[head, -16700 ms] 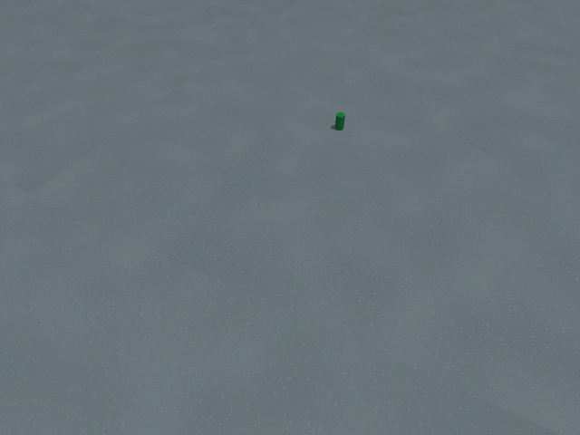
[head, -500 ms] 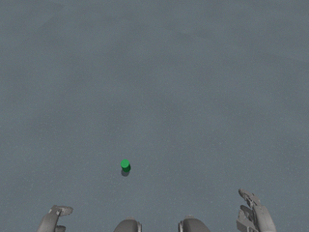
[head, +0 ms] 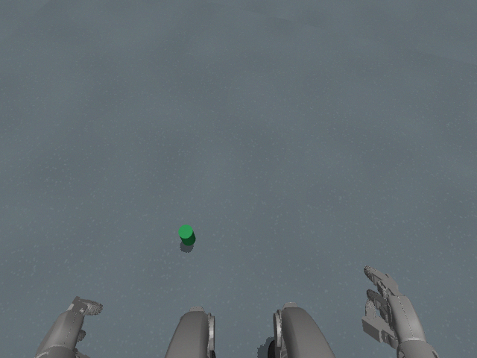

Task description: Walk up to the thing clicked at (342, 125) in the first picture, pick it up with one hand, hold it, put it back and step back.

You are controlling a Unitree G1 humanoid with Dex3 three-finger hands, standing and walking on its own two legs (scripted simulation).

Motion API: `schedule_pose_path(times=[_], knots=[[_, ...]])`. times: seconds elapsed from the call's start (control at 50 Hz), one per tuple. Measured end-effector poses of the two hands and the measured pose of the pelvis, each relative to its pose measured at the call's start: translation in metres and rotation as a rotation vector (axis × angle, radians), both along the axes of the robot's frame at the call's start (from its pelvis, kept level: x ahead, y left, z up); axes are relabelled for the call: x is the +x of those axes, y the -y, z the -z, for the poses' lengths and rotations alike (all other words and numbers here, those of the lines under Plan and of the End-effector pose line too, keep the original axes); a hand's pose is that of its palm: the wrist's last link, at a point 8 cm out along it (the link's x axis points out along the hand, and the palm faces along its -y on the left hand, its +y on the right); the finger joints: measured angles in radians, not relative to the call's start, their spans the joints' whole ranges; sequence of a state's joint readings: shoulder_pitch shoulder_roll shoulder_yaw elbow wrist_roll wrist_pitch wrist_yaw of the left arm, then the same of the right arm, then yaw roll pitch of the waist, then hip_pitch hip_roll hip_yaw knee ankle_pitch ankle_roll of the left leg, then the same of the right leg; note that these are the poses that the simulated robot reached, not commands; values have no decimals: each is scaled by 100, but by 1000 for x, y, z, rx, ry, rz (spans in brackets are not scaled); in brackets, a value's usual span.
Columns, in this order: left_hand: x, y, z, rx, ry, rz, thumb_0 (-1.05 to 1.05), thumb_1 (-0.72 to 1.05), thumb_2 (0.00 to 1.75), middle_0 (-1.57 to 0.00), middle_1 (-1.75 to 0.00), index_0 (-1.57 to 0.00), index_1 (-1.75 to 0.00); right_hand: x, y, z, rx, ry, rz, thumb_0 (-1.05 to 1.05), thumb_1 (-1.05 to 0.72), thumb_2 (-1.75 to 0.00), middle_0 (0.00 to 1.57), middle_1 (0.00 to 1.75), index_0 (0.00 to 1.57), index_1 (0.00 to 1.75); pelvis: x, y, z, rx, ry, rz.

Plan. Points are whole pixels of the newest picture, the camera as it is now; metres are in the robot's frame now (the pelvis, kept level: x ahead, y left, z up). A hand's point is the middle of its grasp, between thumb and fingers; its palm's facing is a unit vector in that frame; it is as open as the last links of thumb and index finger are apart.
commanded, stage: rise first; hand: left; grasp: from above
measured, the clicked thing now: (187, 235) +0.51 +0.18 -0.60
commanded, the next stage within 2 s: none
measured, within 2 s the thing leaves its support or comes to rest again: neither
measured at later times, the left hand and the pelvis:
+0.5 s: hand (136, 273) +0.32 +0.26 -0.32, palm faces -0.49 -0.24 -0.84, open 13.7 cm; pelvis -0.07 -0.01 -0.20, yaw -1 degrees
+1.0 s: hand (152, 250) +0.41 +0.26 -0.42, palm faces -0.47 +0.02 -0.88, open 13.7 cm; pelvis -0.08 +0.01 -0.27, yaw -4 degrees
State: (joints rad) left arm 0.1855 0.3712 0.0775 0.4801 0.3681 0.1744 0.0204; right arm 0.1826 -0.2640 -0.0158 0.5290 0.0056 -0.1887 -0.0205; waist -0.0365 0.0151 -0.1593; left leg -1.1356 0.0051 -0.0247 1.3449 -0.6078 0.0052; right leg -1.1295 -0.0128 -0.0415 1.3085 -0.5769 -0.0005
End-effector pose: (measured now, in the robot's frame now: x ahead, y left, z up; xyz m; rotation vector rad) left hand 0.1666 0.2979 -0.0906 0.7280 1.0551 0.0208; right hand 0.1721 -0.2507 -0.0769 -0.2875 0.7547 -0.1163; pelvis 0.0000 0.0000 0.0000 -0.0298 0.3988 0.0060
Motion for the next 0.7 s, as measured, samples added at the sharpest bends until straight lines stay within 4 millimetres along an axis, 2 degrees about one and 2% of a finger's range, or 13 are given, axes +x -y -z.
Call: schedule_pose_path(times=[0.08,0.2,0.32,0.4,0.54,0.62,0.7], knots=[[24,-2,38,59,36,125,0,-48,90,-12,-104,-13,-103,-6,10,39,-18,-8,-18,1,-91,-90,20,30,20,30,-14,2,37,5,-58,3],[73,12,86,155,162,322,0,-49,92,-13,-105,-14,-104,-27,22,110,-21,-76,-1,1,-92,-90,20,30,20,30,-34,3,94,8,-123,9],[115,14,125,284,203,429,0,-52,95,-12,-107,-13,-106,-67,25,178,8,-197,38,1,-93,-91,20,30,20,30,-54,6,139,10,-172,14],[137,16,150,326,193,504,0,-50,96,-13,-105,-14,-105,-101,26,214,19,-294,61,1,-92,-91,20,30,20,30,-65,8,166,8,-191,19],[177,28,186,370,236,671,0,-47,96,-15,-101,-15,-102,-161,29,251,-6,-443,110,1,-90,-90,20,30,20,30,-77,5,206,-11,-199,24],[197,33,205,405,262,741,0,-46,97,-14,-101,-15,-101,-186,31,261,-31,-508,145,1,-90,-90,20,30,20,30,-79,1,223,-26,-203,28],[212,35,222,440,280,784,0,-46,97,-14,-100,-14,-100,-203,30,266,-50,-565,171,1,-90,-90,20,30,20,30,-80,-2,235,-38,-210,30]])
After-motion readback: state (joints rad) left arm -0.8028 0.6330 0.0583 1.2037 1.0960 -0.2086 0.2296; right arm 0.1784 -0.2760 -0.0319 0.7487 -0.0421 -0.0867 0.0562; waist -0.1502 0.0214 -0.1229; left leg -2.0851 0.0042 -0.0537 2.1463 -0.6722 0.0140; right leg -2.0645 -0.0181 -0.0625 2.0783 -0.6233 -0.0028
